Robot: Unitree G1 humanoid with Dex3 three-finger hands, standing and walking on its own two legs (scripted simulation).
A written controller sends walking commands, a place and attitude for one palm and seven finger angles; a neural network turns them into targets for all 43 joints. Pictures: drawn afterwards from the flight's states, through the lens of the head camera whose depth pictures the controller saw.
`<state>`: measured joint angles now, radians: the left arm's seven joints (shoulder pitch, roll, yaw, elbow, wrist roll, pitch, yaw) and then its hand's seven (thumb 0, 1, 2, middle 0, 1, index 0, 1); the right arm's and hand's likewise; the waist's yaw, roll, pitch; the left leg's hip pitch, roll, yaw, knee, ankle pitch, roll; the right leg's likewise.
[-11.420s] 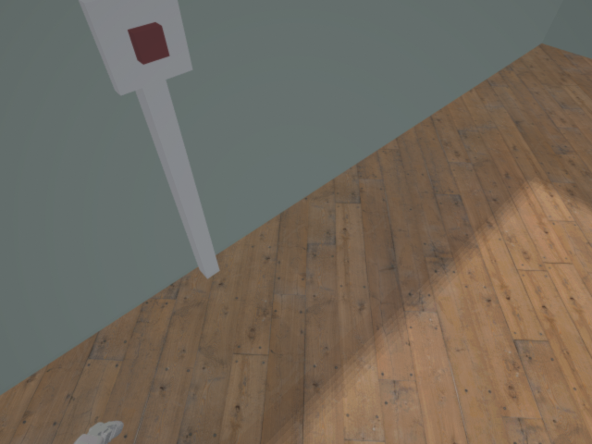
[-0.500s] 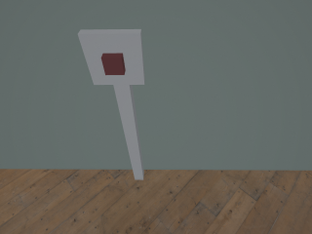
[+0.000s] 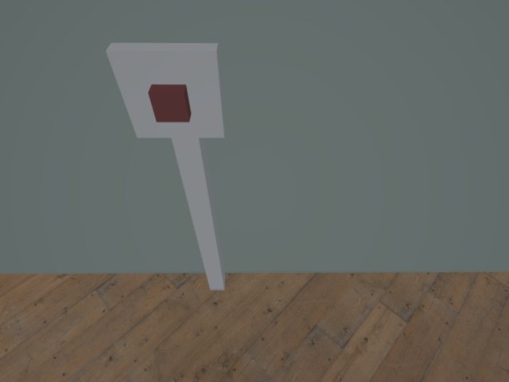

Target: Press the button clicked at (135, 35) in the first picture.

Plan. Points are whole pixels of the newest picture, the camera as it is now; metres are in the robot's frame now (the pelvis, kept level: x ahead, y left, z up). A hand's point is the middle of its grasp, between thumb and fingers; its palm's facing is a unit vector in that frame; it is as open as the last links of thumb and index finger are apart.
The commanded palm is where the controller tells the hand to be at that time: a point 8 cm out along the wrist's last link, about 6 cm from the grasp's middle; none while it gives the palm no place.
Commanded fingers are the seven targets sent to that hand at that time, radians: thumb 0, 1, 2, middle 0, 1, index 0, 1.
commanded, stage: look again from close up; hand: left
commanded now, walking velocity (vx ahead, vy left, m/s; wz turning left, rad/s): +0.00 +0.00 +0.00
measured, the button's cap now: (171, 102) +0.54 +0.18 +0.16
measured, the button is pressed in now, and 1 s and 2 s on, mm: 0 0 0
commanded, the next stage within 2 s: shuffle to correct the standing spot in 0.32 s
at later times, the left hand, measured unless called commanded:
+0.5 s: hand out of the picture +0.00 +0.13 -0.18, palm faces +0.03 -0.98 -0.18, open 7.3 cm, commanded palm none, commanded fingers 0.00 0.90 0.90 -0.20 -0.30 -0.20 -0.30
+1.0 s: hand out of the picture +0.07 +0.14 -0.18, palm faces +0.07 -0.98 -0.16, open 7.3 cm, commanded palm none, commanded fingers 0.00 0.90 0.90 -0.20 -0.30 -0.20 -0.30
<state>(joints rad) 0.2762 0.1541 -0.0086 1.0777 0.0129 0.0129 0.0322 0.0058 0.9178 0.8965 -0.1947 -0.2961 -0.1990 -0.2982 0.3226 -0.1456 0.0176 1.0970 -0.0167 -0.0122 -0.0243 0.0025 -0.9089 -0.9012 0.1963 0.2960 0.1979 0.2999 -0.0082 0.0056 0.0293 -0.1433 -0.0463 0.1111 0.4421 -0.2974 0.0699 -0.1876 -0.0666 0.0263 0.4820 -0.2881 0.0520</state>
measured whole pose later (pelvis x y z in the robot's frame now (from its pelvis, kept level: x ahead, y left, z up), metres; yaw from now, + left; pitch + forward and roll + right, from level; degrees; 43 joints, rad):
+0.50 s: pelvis +0.01 -0.04 +0.00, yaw +1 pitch +0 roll +0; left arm 0.31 0.14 -0.01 1.11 0.02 -0.01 0.03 0.01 0.92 0.90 -0.20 -0.30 -0.20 -0.30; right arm 0.27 -0.16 0.00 1.12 -0.02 -0.02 -0.03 0.00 -0.91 -0.90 0.20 0.30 0.20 0.30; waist 0.01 -0.01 0.02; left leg -0.13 0.01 0.08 0.45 -0.31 0.01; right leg -0.17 -0.01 0.00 0.48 -0.31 0.00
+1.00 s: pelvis +0.08 -0.03 +0.00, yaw +2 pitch +0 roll -1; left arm 0.27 0.15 0.03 1.08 0.02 0.02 0.03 0.01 0.92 0.90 -0.19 -0.30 -0.20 -0.30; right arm 0.30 -0.09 0.01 1.10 -0.02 -0.02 -0.05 0.00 -0.92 -0.90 0.20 0.30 0.20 0.30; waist 0.00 -0.02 0.07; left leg -0.09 0.00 0.10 0.44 -0.35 0.04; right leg -0.31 -0.05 -0.04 0.70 -0.42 -0.01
